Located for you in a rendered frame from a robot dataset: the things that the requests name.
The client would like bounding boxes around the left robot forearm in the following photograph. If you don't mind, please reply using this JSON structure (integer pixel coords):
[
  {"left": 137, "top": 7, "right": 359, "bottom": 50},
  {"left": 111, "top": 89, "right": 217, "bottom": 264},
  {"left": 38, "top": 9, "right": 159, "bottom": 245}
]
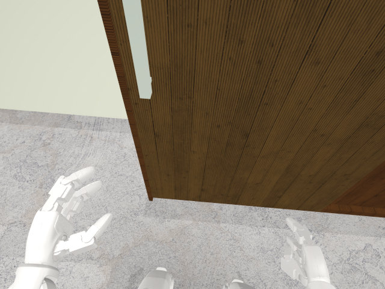
[{"left": 8, "top": 264, "right": 60, "bottom": 289}]

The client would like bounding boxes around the right robot hand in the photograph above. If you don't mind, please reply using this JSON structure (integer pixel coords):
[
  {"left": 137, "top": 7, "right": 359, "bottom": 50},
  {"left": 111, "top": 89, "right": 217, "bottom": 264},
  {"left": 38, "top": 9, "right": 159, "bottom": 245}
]
[{"left": 281, "top": 217, "right": 330, "bottom": 287}]

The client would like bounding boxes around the handle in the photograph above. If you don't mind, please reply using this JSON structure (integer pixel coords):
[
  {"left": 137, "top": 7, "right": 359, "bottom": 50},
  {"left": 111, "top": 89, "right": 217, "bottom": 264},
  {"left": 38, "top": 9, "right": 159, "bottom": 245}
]
[{"left": 122, "top": 0, "right": 152, "bottom": 99}]

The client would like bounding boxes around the left robot hand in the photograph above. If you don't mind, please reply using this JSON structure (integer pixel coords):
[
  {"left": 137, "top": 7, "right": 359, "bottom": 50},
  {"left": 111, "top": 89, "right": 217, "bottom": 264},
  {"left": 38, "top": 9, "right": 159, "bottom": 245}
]
[{"left": 24, "top": 166, "right": 113, "bottom": 267}]

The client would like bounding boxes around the left robot thigh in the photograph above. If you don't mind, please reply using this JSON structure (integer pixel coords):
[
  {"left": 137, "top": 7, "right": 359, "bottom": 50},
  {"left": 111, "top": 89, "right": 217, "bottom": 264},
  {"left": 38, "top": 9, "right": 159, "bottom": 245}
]
[{"left": 137, "top": 270, "right": 174, "bottom": 289}]

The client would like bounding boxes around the wardrobe door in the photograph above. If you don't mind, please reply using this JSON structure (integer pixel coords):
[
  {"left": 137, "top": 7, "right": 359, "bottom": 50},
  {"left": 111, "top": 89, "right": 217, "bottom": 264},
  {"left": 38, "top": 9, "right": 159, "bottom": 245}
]
[
  {"left": 331, "top": 161, "right": 385, "bottom": 208},
  {"left": 108, "top": 0, "right": 385, "bottom": 212}
]

